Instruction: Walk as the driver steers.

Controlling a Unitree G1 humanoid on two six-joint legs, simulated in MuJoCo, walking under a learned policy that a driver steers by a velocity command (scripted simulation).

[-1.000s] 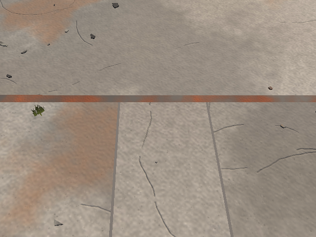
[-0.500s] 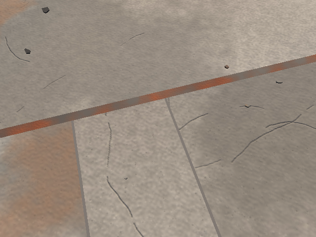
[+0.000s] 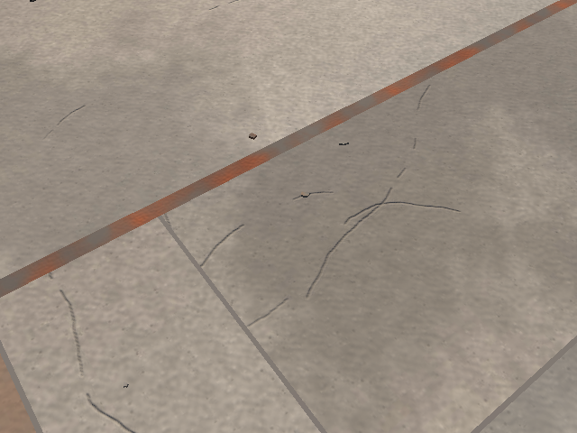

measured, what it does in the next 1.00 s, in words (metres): steps on the spot, turning right: right foot, then left foot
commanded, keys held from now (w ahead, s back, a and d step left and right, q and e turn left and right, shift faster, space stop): e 0.70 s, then no key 0.20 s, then w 0.10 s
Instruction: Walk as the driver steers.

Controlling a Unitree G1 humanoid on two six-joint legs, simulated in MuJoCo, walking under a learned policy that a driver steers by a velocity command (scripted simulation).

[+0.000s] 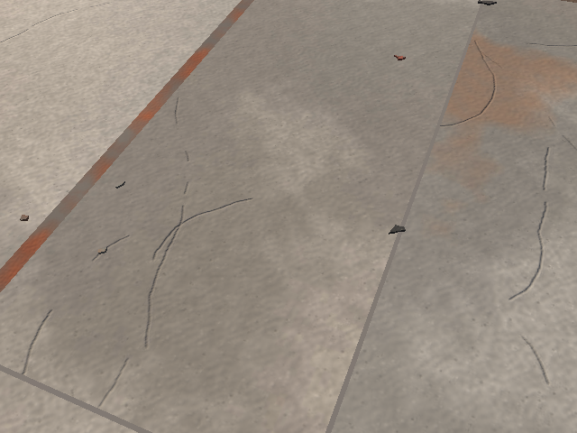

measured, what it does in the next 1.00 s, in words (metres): walks ahead, turning right: left foot, then right foot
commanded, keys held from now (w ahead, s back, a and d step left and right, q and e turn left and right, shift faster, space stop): w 0.20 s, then w+e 0.80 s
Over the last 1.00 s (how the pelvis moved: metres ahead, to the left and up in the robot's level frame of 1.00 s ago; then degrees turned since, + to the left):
-0.01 -0.04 -0.01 -30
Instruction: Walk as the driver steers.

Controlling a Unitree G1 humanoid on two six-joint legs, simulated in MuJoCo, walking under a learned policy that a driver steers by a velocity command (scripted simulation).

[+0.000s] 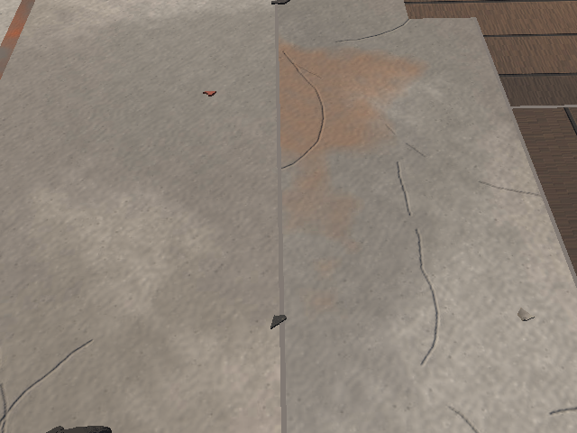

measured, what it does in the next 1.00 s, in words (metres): walks ahead, turning right: left foot, then right foot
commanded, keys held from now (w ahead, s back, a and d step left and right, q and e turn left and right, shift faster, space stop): w+e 1.00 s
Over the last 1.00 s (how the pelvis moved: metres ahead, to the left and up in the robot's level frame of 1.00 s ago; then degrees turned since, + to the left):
0.40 -0.05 -0.01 -24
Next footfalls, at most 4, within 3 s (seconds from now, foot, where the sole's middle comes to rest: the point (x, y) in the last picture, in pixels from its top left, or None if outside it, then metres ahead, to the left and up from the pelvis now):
0.40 left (247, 431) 0.43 0.12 -0.76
0.92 right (400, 361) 0.58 -0.24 -0.76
1.40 left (389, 237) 0.92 -0.26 -0.76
1.92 right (537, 263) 0.83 -0.64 -0.76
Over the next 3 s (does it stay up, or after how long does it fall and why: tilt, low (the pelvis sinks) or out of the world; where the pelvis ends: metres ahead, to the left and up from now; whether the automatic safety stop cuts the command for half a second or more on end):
stays up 0.97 -0.86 0.03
